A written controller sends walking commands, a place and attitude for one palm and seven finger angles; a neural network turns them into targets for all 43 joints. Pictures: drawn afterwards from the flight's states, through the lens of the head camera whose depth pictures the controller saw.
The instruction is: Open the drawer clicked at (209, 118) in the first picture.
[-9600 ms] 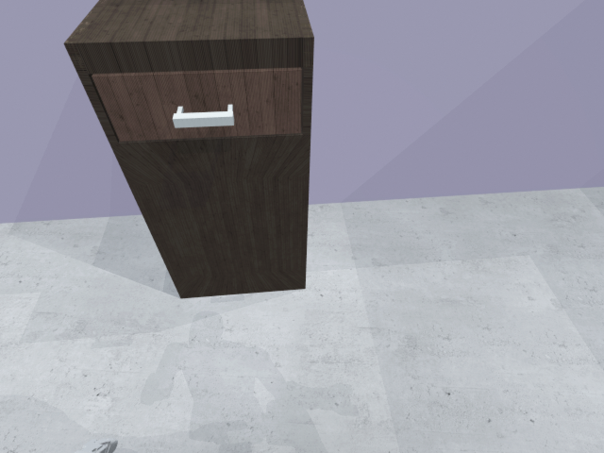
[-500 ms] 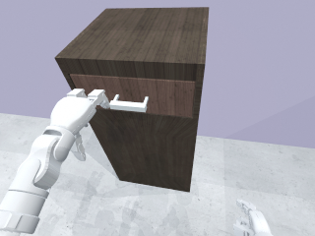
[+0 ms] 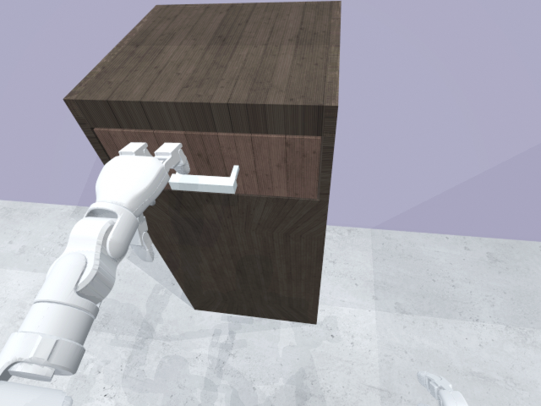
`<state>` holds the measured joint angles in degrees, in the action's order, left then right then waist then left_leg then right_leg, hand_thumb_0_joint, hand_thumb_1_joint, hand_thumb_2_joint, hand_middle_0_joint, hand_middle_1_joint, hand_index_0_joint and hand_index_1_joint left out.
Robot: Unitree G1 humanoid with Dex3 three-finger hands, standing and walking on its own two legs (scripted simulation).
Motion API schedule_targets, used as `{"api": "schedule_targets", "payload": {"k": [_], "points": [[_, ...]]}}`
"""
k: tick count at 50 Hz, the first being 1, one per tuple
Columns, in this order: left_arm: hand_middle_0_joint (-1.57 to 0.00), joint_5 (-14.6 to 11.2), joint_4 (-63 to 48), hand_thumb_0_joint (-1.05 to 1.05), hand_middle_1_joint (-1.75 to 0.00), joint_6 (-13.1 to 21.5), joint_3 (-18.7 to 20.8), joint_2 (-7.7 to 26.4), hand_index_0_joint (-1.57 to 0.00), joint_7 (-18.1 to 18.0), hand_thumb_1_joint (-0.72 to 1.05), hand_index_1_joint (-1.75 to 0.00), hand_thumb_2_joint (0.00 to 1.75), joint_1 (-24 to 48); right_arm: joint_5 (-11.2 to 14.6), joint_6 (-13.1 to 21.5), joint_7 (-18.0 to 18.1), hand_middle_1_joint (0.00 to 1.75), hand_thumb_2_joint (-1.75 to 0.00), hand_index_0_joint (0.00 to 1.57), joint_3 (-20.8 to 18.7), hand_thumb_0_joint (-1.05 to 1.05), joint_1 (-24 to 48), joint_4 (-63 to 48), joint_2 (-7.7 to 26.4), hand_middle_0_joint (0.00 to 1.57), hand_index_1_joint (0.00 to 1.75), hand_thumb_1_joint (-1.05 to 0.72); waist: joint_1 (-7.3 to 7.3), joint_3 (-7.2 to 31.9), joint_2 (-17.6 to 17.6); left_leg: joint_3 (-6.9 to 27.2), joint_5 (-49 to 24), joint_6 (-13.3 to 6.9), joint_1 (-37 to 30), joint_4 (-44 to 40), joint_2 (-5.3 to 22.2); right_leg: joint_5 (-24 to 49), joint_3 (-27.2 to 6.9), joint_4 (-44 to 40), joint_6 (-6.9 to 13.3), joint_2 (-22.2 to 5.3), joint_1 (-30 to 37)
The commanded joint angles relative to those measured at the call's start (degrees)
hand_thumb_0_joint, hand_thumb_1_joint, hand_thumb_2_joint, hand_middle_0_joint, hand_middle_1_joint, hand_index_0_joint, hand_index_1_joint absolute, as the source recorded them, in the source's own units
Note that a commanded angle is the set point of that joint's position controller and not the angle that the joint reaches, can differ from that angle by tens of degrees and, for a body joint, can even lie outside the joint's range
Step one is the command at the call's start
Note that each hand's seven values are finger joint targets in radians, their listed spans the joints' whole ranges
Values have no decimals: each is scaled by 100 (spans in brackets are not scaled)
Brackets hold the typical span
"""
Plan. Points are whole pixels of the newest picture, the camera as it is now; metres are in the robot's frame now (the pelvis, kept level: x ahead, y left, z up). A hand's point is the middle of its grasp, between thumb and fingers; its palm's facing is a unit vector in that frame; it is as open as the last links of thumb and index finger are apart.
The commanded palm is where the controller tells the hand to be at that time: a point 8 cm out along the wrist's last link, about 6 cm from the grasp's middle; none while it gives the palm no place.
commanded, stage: move the hooked fingers above the handle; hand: left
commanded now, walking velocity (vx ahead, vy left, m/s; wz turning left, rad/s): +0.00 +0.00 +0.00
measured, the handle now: (206, 176) +0.51 +0.19 +0.03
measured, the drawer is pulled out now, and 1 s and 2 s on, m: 0.00 0.00 0.00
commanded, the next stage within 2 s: none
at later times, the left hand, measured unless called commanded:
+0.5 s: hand (177, 185) +0.42 +0.20 +0.10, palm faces +0.01 -0.04 -1.00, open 13.8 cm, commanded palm +0.40 +0.21 +0.15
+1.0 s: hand (187, 172) +0.45 +0.19 +0.09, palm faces +0.02 -0.04 -1.00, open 13.8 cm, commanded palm +0.43 +0.21 +0.15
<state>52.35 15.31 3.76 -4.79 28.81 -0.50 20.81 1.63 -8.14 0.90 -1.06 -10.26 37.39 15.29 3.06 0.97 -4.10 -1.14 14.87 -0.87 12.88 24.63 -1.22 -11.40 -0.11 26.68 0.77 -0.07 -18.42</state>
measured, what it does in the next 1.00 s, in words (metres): stands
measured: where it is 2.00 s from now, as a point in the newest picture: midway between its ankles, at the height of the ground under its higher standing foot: outside the picture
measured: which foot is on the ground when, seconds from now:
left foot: down 0.00-1.00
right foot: down 0.00-1.00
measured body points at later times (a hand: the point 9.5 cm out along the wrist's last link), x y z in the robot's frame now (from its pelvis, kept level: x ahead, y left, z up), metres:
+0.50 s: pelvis +0.01 +0.00 -0.01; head +0.05 -0.02 +0.44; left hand +0.41 +0.20 +0.15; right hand +0.14 -0.24 -0.14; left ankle -0.03 +0.11 -0.74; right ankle +0.02 -0.11 -0.74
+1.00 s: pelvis +0.02 +0.00 -0.01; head +0.06 -0.02 +0.44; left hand +0.45 +0.20 +0.14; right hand +0.10 -0.26 -0.15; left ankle -0.03 +0.11 -0.74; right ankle +0.02 -0.11 -0.74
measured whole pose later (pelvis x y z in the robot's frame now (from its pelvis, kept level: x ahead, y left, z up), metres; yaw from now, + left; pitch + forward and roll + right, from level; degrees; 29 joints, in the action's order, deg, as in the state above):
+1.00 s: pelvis +0.02 +0.00 -0.01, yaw -1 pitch +9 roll +1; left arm 56.9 37.5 4.6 -6.1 26.0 -6.7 36.6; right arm 1.2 -9.6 0.8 -3.1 -15.7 38.6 15.0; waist -0.4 4.5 -3.0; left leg -2.3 18.7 -1.2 20.5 30.1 -0.8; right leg -14.5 -1.2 31.8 0.6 0.4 -26.3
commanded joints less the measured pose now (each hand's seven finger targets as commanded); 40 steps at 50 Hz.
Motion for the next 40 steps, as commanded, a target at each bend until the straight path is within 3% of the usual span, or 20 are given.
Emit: {"api": "schedule_targets", "payload": {"k": [1, 4, 6, 7, 9, 10, 11, 13, 15, 17, 20, 23, 25, 28, 30, 32, 34, 35, 37, 40], "points": [[-30, 59, -1055, 0, -120, -46, 690, 1274, -30, -220, -50, -120, 30, 2201, -4, 238, 23, 30, -90, 20, -240, 0, 454, -832, 612, 20, 30, -90, 19, 1858, 319, -82, -1691, -36, -48, -211, -21, 1151, 9, -114, 133, -4, 1284], [-30, 40, -1010, 0, -120, -38, 440, 1009, -30, -189, -50, -120, 30, 2258, -11, 227, 35, 30, -90, 20, -250, 0, 403, -848, 586, 20, 30, -90, -35, 1816, 382, -85, -1775, -45, -113, -147, -21, 1269, 29, -91, 131, 7, 1159], [-30, 33, -726, 0, -120, -37, 521, 1099, -30, -185, -50, -120, 30, 2336, 0, 224, 49, 30, -90, 20, -244, 0, 327, -797, 607, 20, 30, -90, -65, 1674, 567, -85, -1655, -50, 2, -144, -9, 1184, 26, -117, 124, 9, 1111], [-30, 64, -649, 0, -120, -19, 618, 1217, -30, -210, -50, -120, 30, 2425, 1, 207, 61, 30, -90, 20, -243, 0, 302, -760, 631, 20, 30, -90, -71, 1678, 568, -89, -1612, -48, 57, -143, -22, 1160, 19, -108, 124, 11, 1104], [-30, 93, -544, 0, -120, 8, 527, 1124, -30, -258, -50, -120, 30, 2593, 1, 216, 70, 30, -90, 20, -252, 0, 273, -755, 601, 20, 30, -90, -72, 1730, 551, -100, -1636, -55, 42, -100, -19, 1195, 21, -71, 126, 1, 1062], [-30, 110, -610, 0, -120, 41, 699, 1308, -30, -293, -50, -120, 30, 2631, -12, 216, 69, 30, -90, 20, -260, 0, 265, -763, 635, 20, 30, -90, -31, 1858, 449, -87, -1733, -36, 32, -97, -27, 1236, 10, -48, 140, 11, 1151], [-30, 124, -600, 0, -120, 49, 606, 1226, -30, -323, -50, -120, 30, 2701, -14, 214, 70, 30, -90, 20, -249, 0, 272, -778, 592, 20, 30, -90, -16, 1985, 379, -102, -1760, -50, 24, -53, -44, 1313, -15, -5, 136, -8, 1200], [-30, 153, -306, 0, -120, 30, 544, 1138, -30, -384, -50, -120, 30, 2841, -6, 208, 77, 30, -90, 20, -256, 0, 199, -711, 585, 20, 30, -90, -93, 1803, 444, -103, -1745, -39, 75, -29, -22, 1312, 21, 9, 140, 5, 1028], [-30, 193, -52, 0, -120, 16, 609, 1228, -30, -424, -50, -120, 30, 2937, 1, 189, 84, 30, -90, 20, -263, 0, 165, -694, 620, 20, 30, -90, -108, 1807, 455, -105, -1636, -33, 150, -28, -24, 1159, 19, 7, 143, 19, 985], [-30, 244, 55, 0, -120, 5, 195, 858, -30, -443, -50, -120, 30, 3371, 7, 203, 77, 30, -90, 20, -269, 0, 96, -664, 594, 20, 30, -90, -229, 1790, 348, -81, -1705, -29, 62, 41, -8, 1170, 64, 66, 158, 26, 731], [-30, 277, 57, 0, -120, 29, 172, 873, -30, -474, -50, -120, 30, 3644, -22, 200, 71, 30, -90, 20, -317, 0, -45, -666, 613, 20, 30, -90, -250, 2205, 362, -38, -1936, -7, -87, 138, -4, 1300, 77, 160, 173, 45, 792], [-30, 264, 316, 0, -120, 13, 97, 741, -30, -502, -50, -120, 30, 3660, -26, 169, 58, 30, -90, 20, -325, 0, -119, -630, 596, 20, 30, -90, -258, 2135, 405, -50, -2012, -19, -40, 206, -2, 1448, 77, 210, 174, 48, 716], [-30, 279, 670, 0, -120, -30, 323, 947, -30, -530, -50, -120, 30, 3512, -31, 125, 60, 30, -90, 20, -321, 0, -155, -617, 640, 20, 30, -90, -186, 2081, 542, -85, -1928, -22, 170, 181, -14, 1448, 50, 205, 171, 38, 833], [-30, 350, 1110, 0, -120, -46, 454, 1095, -30, -593, -50, -120, 30, 3722, -22, 94, 87, 30, -90, 20, -297, 0, -222, -575, 643, 20, 30, -90, -193, 1947, 711, -112, -1770, -54, 412, 170, 2, 1421, 42, 240, 160, 20, 816], [-30, 413, 1137, 0, -120, -8, 566, 1268, -30, -632, -50, -120, 30, 3860, -47, 81, 101, 30, -90, 20, -314, 0, -267, -590, 670, 20, 30, -90, -177, 2197, 585, -141, -1880, -60, 439, 221, -19, 1556, -6, 286, 167, 10, 964], [-30, 449, 939, 0, -120, 80, 421, 1104, -30, -674, -50, -120, 30, 4023, -60, 94, 82, 30, -90, 20, -351, 0, -310, -625, 618, 20, 30, -90, -202, 2472, 368, -136, -2121, -66, 298, 299, -10, 1779, -1, 384, 174, 25, 953], [-30, 428, 1030, 0, -120, 119, 305, 935, -30, -684, -50, -120, 30, 4086, -59, 99, 62, 30, -90, 20, -396, 0, -413, -586, 633, 20, 30, -90, -287, 2413, 433, -123, -2213, -61, 243, 358, 15, 1802, 18, 398, 169, 48, 778], [-30, 424, 1052, 0, -120, 150, 431, 1053, -30, -689, -50, -120, 30, 3995, -60, 99, 61, 30, -90, 20, -417, 0, -452, -583, 653, 20, 30, -90, -277, 2521, 484, -120, -2297, -64, 245, 386, 6, 1846, 11, 413, 170, 64, 852], [-30, 404, 1139, 0, -120, 163, 115, 735, -30, -701, -50, -120, 30, 4280, -60, 101, 50, 30, -90, 20, -428, 0, -526, -520, 637, 20, 30, -90, -422, 2377, 454, -113, -2161, -70, 220, 423, 16, 1761, 36, 399, 154, 65, 595], [-30, 421, 1183, 0, -120, 177, 336, 993, -30, -761, -50, -120, 30, 4277, -69, 73, 56, 30, -90, 20, -438, 0, -562, -510, 666, 20, 30, -90, -351, 2476, 400, -107, -2143, -65, 261, 417, -2, 1690, 25, 417, 175, 67, 685]]}}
